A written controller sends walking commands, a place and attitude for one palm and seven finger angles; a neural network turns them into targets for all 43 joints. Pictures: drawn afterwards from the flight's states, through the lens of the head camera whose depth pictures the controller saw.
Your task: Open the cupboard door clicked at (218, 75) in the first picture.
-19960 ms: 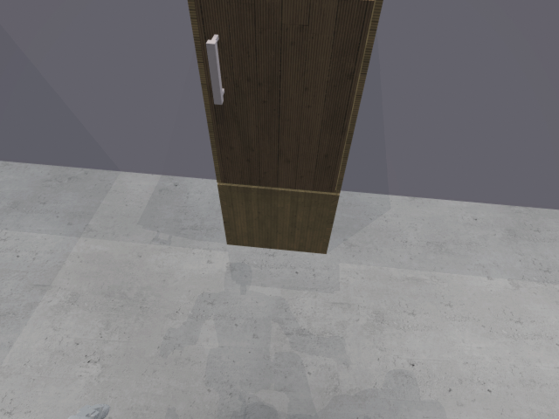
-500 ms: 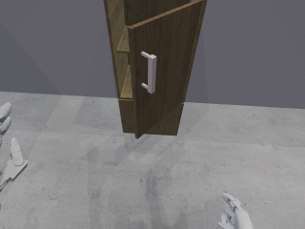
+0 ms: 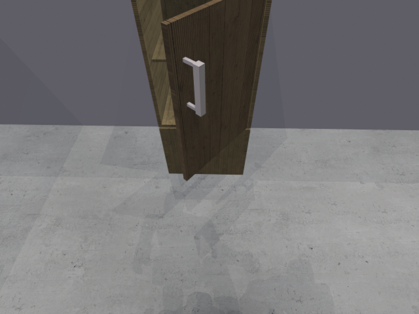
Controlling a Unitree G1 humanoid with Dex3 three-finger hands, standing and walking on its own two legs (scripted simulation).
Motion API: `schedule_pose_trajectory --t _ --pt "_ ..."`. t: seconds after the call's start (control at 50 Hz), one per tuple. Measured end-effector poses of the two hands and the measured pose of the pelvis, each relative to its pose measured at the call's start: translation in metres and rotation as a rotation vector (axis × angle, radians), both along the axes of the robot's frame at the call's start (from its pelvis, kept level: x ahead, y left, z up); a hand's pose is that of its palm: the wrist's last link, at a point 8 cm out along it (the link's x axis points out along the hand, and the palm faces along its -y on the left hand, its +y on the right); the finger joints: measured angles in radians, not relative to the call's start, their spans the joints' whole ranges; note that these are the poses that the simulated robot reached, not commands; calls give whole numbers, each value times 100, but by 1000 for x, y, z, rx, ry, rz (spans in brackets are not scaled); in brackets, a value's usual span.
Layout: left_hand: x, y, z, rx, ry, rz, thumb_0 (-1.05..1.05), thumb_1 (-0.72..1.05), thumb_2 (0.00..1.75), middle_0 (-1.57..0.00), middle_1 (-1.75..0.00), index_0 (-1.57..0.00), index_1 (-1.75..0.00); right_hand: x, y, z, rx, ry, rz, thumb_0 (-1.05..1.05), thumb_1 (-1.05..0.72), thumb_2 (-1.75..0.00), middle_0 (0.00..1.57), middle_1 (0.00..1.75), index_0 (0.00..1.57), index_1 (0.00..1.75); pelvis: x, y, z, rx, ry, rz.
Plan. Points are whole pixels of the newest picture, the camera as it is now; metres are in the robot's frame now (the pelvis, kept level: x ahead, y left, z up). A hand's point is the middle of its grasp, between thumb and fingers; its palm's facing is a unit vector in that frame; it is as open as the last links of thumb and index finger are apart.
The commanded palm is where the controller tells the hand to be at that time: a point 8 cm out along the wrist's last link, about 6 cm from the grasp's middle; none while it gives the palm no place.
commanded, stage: let the arm hang, fingers relaxed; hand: left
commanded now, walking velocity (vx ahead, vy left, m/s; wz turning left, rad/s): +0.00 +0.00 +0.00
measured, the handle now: (194, 87) +0.64 +0.06 +0.07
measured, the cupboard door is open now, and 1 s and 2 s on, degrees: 50 50 50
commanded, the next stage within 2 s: look to check the result in 0.82 s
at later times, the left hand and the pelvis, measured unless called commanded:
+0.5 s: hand out of the picture +0.04 +0.22 -0.15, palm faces +0.04 -0.95 -0.32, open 7.4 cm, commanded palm none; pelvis +0.01 -0.01 +0.01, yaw +2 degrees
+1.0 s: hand out of the picture +0.10 +0.22 -0.15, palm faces +0.02 -0.95 -0.31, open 7.4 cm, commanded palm none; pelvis +0.04 -0.01 +0.02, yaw +2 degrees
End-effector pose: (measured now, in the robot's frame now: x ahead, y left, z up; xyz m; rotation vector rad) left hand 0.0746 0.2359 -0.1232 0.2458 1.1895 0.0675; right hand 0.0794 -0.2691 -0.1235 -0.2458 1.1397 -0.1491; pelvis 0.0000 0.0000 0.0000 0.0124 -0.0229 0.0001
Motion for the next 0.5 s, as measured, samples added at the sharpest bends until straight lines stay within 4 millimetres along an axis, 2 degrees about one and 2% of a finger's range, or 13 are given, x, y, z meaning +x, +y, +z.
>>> schedule_pose_trajectory --t 0.04,0.12,0.18,0.24,0.34,0.5 --pt "-28 -13 -13 -31 90 43 1 93 89 -21 -30 -21 -30 -25 -4 -1 -14 91 -15 0 -91 -89 20 30 20 30 0 -4 2 -5 -1 5" --pt "-69 -12 -18 -34 204 115 1 96 89 -21 -30 -21 -30 -69 -6 -1 -21 254 -37 0 -91 -89 20 30 20 30 1 -10 5 -13 -1 18" --pt "-88 -5 -15 -11 253 152 1 95 89 -21 -30 -21 -30 -92 -2 -3 -8 333 -50 1 -91 -89 20 30 20 30 3 -12 7 -16 -1 24" --pt "-97 5 -9 23 276 174 1 93 89 -21 -30 -21 -30 -103 4 -6 13 368 -62 1 -91 -89 20 30 20 30 4 -13 8 -16 -3 27" --pt "-88 21 0 75 255 184 1 92 89 -21 -30 -20 -30 -103 14 -12 50 360 -65 0 -91 -89 20 30 20 30 5 -13 9 -14 -6 28" --pt "-38 32 9 104 123 158 1 91 90 -20 -30 -20 -30 -70 21 -17 76 269 -47 0 -91 -89 20 30 20 30 9 -11 10 -10 -12 26"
